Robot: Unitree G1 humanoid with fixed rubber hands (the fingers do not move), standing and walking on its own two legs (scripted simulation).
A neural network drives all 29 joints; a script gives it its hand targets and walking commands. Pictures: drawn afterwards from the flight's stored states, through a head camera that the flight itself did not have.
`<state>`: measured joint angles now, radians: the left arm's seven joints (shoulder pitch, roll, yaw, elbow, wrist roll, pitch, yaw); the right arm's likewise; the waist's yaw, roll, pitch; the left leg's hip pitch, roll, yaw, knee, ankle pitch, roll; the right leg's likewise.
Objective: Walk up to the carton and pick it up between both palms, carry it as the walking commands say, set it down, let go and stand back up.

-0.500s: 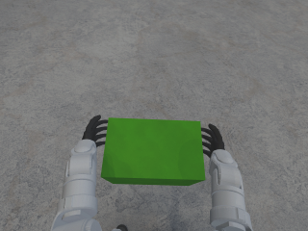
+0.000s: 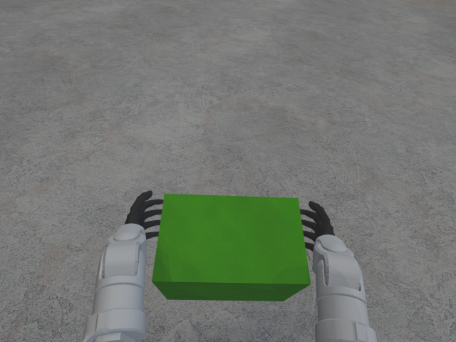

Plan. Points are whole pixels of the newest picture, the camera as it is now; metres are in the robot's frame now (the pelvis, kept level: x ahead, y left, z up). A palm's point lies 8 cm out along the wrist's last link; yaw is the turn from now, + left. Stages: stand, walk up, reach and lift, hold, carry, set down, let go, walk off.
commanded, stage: reach and lift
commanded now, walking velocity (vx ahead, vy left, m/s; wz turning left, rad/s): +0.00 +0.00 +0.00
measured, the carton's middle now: (228, 251) +0.31 +0.00 -0.04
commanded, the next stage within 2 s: hold in 1.04 s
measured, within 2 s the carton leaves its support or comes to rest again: neither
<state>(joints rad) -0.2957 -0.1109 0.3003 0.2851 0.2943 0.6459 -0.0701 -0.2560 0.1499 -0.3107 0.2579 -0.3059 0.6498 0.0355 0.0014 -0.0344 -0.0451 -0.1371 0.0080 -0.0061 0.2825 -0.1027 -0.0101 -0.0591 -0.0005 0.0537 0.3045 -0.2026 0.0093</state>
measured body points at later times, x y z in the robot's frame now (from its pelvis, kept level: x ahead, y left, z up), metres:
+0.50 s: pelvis +0.00 +0.00 +0.00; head -0.03 +0.01 +0.45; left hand +0.31 +0.17 +0.04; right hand +0.30 -0.17 +0.04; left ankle +0.03 +0.13 -0.75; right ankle -0.02 -0.13 -0.75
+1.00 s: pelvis +0.00 +0.00 +0.00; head -0.03 +0.00 +0.45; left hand +0.30 +0.17 +0.04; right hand +0.29 -0.18 +0.04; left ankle +0.03 +0.13 -0.75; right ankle -0.02 -0.13 -0.75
